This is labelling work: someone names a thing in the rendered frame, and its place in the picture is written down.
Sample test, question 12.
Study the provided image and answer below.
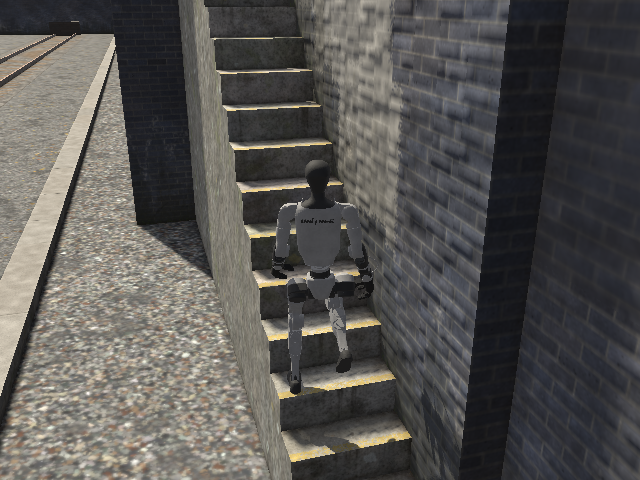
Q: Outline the robot left hand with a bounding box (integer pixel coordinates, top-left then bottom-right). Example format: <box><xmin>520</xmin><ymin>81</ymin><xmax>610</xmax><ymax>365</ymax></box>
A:
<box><xmin>271</xmin><ymin>263</ymin><xmax>294</xmax><ymax>279</ymax></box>

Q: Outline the robot right shin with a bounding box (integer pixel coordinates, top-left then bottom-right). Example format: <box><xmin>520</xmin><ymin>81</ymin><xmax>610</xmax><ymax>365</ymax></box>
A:
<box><xmin>329</xmin><ymin>297</ymin><xmax>348</xmax><ymax>353</ymax></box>

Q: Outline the left robot upper arm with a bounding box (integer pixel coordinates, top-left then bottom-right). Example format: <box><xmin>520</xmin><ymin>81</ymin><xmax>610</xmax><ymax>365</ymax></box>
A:
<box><xmin>275</xmin><ymin>203</ymin><xmax>297</xmax><ymax>258</ymax></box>

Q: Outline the right robot forearm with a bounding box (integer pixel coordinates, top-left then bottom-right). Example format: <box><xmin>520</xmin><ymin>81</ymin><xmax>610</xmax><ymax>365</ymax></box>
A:
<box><xmin>354</xmin><ymin>243</ymin><xmax>373</xmax><ymax>282</ymax></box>

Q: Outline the right robot upper arm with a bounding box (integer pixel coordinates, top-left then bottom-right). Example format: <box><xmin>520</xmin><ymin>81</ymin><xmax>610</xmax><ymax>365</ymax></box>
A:
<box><xmin>339</xmin><ymin>203</ymin><xmax>364</xmax><ymax>259</ymax></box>

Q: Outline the left robot forearm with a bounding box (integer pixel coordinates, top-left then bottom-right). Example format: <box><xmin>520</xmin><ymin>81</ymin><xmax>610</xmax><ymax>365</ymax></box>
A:
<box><xmin>272</xmin><ymin>243</ymin><xmax>286</xmax><ymax>270</ymax></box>

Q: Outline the robot left foot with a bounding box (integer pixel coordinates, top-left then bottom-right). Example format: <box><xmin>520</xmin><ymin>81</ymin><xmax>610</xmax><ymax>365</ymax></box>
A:
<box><xmin>287</xmin><ymin>369</ymin><xmax>302</xmax><ymax>394</ymax></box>

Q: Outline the robot right hand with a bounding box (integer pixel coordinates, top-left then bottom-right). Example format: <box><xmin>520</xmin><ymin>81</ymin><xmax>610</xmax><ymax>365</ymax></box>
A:
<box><xmin>354</xmin><ymin>278</ymin><xmax>374</xmax><ymax>300</ymax></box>

